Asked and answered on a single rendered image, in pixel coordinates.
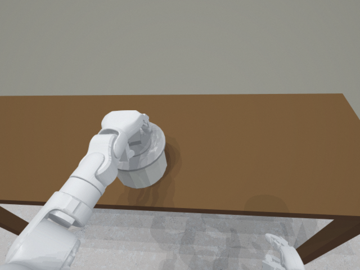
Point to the left robot upper arm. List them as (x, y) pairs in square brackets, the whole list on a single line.
[(48, 247)]

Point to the knob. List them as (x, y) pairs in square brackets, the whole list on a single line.
[(135, 139)]

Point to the robot left forearm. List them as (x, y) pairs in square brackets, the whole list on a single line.
[(73, 203)]

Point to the robot right hand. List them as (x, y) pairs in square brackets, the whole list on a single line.
[(289, 257)]

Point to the pot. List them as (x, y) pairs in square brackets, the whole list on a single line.
[(145, 177)]

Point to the lid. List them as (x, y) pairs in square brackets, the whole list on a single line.
[(145, 154)]

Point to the robot left hand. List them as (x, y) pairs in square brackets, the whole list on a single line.
[(130, 122)]

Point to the table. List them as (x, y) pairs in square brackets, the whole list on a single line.
[(272, 155)]

